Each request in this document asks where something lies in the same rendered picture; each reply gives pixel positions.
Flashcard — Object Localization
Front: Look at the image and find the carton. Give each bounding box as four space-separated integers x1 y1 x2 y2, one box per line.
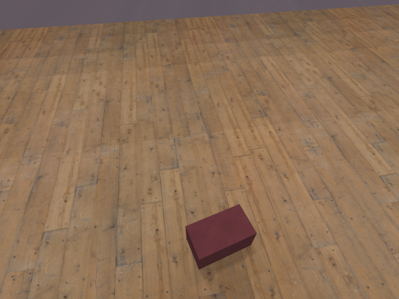
185 204 257 269

